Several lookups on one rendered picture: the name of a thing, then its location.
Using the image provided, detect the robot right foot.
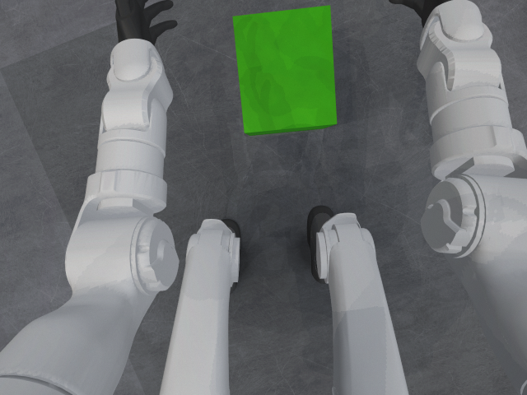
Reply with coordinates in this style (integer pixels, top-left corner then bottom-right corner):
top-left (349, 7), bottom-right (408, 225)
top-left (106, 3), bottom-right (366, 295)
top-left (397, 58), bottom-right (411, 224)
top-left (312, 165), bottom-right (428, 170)
top-left (307, 206), bottom-right (334, 284)

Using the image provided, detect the left robot upper arm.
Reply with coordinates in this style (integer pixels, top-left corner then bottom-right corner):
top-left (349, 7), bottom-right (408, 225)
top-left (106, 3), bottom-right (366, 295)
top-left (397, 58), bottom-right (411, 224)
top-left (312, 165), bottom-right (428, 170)
top-left (0, 216), bottom-right (179, 395)

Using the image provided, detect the left robot forearm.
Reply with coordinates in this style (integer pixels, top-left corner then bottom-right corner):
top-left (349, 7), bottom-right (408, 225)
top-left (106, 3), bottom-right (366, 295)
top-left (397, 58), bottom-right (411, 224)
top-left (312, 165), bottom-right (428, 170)
top-left (65, 39), bottom-right (173, 284)

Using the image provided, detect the right robot upper arm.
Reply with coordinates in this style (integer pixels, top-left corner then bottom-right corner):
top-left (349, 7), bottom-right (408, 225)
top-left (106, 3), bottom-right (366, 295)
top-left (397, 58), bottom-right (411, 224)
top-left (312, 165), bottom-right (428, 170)
top-left (421, 174), bottom-right (527, 395)

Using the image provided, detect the robot right hand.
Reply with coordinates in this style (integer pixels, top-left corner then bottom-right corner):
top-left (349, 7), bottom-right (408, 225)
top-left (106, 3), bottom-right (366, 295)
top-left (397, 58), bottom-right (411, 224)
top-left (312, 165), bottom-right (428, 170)
top-left (389, 0), bottom-right (451, 27)

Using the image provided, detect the right robot forearm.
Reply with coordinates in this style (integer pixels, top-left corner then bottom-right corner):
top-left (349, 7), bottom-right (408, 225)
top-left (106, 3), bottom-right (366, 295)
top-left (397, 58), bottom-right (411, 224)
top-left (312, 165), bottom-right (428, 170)
top-left (417, 0), bottom-right (527, 180)

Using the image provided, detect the robot left hand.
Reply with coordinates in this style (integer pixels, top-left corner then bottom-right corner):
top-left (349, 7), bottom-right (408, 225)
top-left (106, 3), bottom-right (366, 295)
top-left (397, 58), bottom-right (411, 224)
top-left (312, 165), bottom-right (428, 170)
top-left (115, 0), bottom-right (178, 45)

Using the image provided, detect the carton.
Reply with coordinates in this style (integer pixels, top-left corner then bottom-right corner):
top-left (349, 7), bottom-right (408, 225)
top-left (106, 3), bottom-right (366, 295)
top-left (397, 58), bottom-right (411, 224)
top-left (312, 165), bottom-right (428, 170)
top-left (233, 5), bottom-right (337, 136)

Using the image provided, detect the right robot shin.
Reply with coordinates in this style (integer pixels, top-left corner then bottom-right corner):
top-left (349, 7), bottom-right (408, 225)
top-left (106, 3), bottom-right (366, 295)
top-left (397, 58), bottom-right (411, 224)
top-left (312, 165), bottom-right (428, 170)
top-left (320, 213), bottom-right (375, 251)

